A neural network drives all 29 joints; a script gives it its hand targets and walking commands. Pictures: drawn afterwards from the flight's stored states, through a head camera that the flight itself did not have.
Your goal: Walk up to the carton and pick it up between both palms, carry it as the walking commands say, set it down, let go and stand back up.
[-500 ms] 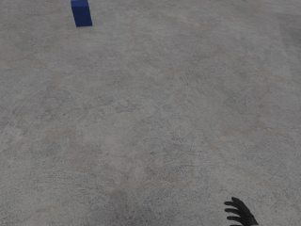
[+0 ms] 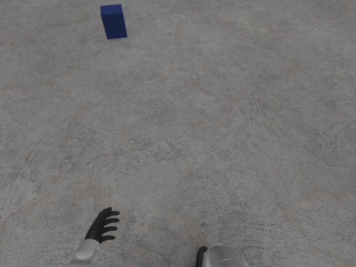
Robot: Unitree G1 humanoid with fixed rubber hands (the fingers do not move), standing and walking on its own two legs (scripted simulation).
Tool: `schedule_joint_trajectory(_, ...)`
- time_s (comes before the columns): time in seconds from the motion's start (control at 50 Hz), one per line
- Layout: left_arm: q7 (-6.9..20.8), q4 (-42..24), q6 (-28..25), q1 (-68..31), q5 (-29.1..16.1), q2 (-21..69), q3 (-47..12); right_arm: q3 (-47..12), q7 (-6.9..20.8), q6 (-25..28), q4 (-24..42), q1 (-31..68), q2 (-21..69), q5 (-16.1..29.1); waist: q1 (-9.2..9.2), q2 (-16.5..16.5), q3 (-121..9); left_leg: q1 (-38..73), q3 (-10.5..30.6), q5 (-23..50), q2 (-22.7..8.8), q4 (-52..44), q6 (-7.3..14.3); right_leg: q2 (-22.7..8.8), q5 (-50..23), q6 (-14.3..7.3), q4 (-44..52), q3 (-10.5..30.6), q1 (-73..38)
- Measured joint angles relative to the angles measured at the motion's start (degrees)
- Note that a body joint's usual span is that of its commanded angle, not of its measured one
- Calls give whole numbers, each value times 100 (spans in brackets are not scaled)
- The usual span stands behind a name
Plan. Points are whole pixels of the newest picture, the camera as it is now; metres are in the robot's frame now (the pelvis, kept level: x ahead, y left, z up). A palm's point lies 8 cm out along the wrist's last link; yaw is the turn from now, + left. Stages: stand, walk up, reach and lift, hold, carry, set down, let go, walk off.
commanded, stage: walk up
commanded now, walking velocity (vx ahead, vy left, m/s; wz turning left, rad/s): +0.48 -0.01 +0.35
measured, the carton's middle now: (114, 21) +2.42 +0.51 -0.62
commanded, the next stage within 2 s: none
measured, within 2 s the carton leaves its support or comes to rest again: neither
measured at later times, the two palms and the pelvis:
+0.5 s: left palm (52, 218) +0.27 +0.33 -0.12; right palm (237, 179) +0.33 -0.17 -0.08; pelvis +0.25 +0.09 +0.03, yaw +5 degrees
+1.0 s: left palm (84, 132) +0.53 +0.29 -0.09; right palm (233, 113) +0.59 -0.22 -0.10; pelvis +0.52 +0.04 +0.04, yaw +9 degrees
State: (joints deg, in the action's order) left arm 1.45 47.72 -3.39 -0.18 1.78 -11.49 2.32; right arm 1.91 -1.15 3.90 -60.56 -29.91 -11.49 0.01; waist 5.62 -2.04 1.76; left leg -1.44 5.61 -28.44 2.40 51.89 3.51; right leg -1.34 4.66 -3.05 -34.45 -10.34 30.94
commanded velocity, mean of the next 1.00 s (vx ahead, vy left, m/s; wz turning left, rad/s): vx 0.49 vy -0.07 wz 0.17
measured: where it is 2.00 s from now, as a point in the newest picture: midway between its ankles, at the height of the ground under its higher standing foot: (152, 134)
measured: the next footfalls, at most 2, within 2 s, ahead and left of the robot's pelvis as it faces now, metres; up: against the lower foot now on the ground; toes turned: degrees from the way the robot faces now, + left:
left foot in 0.34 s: +0.32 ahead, +0.19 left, +0.00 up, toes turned +11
right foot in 0.84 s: +0.57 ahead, -0.06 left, +0.00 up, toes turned +1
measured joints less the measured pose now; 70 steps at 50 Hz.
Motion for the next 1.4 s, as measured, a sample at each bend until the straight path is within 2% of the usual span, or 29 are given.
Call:
schedule_joint_trajectory(0.04,-45,138,-3,255,44,-26,17,22,17,4,122,352,47,-10,-82,-50,60,-936,-74,202,-98,1610,18,-49,372,0,36,-199,-387)
schedule_joint_trajectory(0.06,-62,215,-18,412,52,-55,33,41,34,9,192,536,49,-31,-190,-52,82,-1310,-149,331,-168,1958,3,-56,481,22,127,-259,-618)
schedule_joint_trajectory(0.1,-91,399,-63,781,46,-133,71,92,89,-23,388,941,-11,-89,-420,-39,112,-1952,-328,499,-358,2034,-66,-54,565,98,373,-326,-1074)
schedule_joint_trajectory(0.16,-101,722,-84,1346,15,-226,115,173,171,-100,699,1578,-178,-145,-713,-2,169,-2686,-550,670,-643,1415,-243,-74,692,183,671,-353,-1633)
schedule_joint_trajectory(0.2,-88,938,-70,1694,24,-246,113,198,230,-159,869,1949,-262,-149,-894,49,192,-2941,-653,920,-780,656,-342,-113,782,281,808,-291,-1900)
schedule_joint_trajectory(0.28,-19,1229,-10,2189,33,-215,107,169,355,-197,1032,2415,-236,-109,-1053,209,167,-2904,-761,1563,-921,-959,-432,-250,1060,500,919,-220,-2309)
schedule_joint_trajectory(0.34,35,1293,36,2442,18,-144,40,150,371,-131,991,2442,-233,-100,-1051,253,-19,-2471,-853,1619,-882,-1674,-345,-428,1609,585,443,-187,-2402)
schedule_joint_trajectory(0.36,47,1302,53,2471,9,-124,11,161,346,-100,943,2443,-230,-119,-998,298,-56,-2455,-905,1864,-809,-1565,-276,-544,1905,462,-36,-103,-2285)
schedule_joint_trajectory(0.38,60,1292,94,2419,7,-111,-4,162,310,-71,900,2427,-212,-142,-949,347,-45,-2475,-973,1764,-744,-1290,-216,-585,2141,377,-773,118,-2036)
schedule_joint_trajectory(0.42,74,1157,168,2179,27,-93,-4,145,239,-32,821,2248,-188,-153,-846,348,15,-2288,-1053,1388,-672,-1132,-137,-478,2138,319,-2183,479,-1462)
schedule_joint_trajectory(0.48,56,893,138,1642,18,-162,-2,145,182,-21,618,1773,-157,-140,-625,320,66,-1771,-1052,1361,-543,-1657,-131,-412,1760,283,-2895,578,-795)
schedule_joint_trajectory(0.54,41,644,116,1152,-9,-257,27,134,161,12,414,1308,-151,-134,-439,273,89,-1273,-1037,1456,-448,-2287,-104,-448,1381,348,-2526,575,-364)
schedule_joint_trajectory(0.64,80,417,193,556,-29,-345,60,105,132,80,105,674,-95,-140,-197,207,90,-586,-982,1453,-362,-3031,-154,-489,792,477,-1368,630,-89)
schedule_joint_trajectory(0.72,128,297,232,281,-64,-301,36,107,122,74,-10,397,-25,-139,-20,191,79,-169,-898,1300,-355,-3374,-269,-473,494,515,-531,660,-134)
schedule_joint_trajectory(0.8,137,234,184,182,-78,-167,-18,105,123,62,-34,277,-16,-128,58,151,-15,102,-804,967,-445,-3442,-469,-394,483,449,124,569,-393)
schedule_joint_trajectory(0.84,111,238,88,191,-54,-121,-39,89,129,46,-27,222,-32,-100,22,159,-106,28,-722,591,-513,-3005,-559,-344,410,300,630,463,-738)
schedule_joint_trajectory(0.86,72,298,16,185,-21,-69,-12,75,130,18,-42,293,-58,-93,-57,102,-106,-256,-679,367,-617,-2303,-511,-276,357,238,519,397,-726)
schedule_joint_trajectory(0.9,-1,384,-57,366,23,-32,-24,56,135,-41,43,577,-100,-98,-214,110,-53,-1038,-536,122,-632,-391,-347,-206,636,173,292,331,-825)
schedule_joint_trajectory(0.94,-27,517,-80,754,37,-38,-38,105,137,-11,184,890,-187,-127,-348,141,-58,-1734,-502,403,-597,914,-286,-178,818,152,464,287,-1172)
schedule_joint_trajectory(0.98,-40,713,-99,1198,12,-36,-26,181,152,-17,308,1205,-321,-151,-519,113,-101,-2261,-579,775,-641,1345,-323,-145,860,189,757,288,-1552)
schedule_joint_trajectory(1.06,-55,1075,-131,1967,-50,-12,-26,271,252,-133,541,1844,-545,-172,-804,-35,-74,-2931,-677,1433,-799,862,-468,-75,966,196,1233,328,-2242)
schedule_joint_trajectory(1.14,-52,1284,-116,2427,-50,24,-23,256,366,-256,704,2335,-500,-131,-1010,-93,16,-3164,-804,2051,-864,-356,-596,-45,1130,272,1597,339,-2806)
schedule_joint_trajectory(1.2,-57,1324,-113,2566,-50,32,-26,187,425,-274,786,2615,-341,-90,-1121,-41,112,-3063,-981,2290,-836,-1337,-579,-40,1303,355,1775,308,-3128)
schedule_joint_trajectory(1.28,-99,1365,-87,2675,-108,34,-43,95,408,-199,807,2829,-140,-115,-1199,88,129,-2639,-1239,2111,-652,-2176,-420,-114,1771,526,1652,269,-3402)
schedule_joint_trajectory(1.32,-122,1416,-38,2593,-148,7,-28,81,347,-101,734,2863,-61,-169,-1142,257,174,-2474,-1336,2309,-430,-2216,-83,-363,2157,553,823,270,-3219)
schedule_joint_trajectory(1.34,-126,1400,-14,2481,-176,19,-26,71,302,-40,707,2843,-58,-211,-1117,286,224,-2446,-1371,2172,-365,-2065,8,-449,2143,485,-117,387,-2871)
schedule_joint_trajectory(1.38,-131,1279,8,2261,-197,55,-55,69,218,37,655,2663,-108,-232,-1014,188,268,-2230,-1382,1850,-347,-1983,87,-365,2277,338,-2035,673,-2064)
schedule_joint_trajectory(1.4,-126,1235,2,2149,-182,44,-59,80,182,52,602,2507,-127,-232,-941,148,237,-2053,-1393,1757,-340,-2069,98,-328,2229,275,-2672,743,-1706)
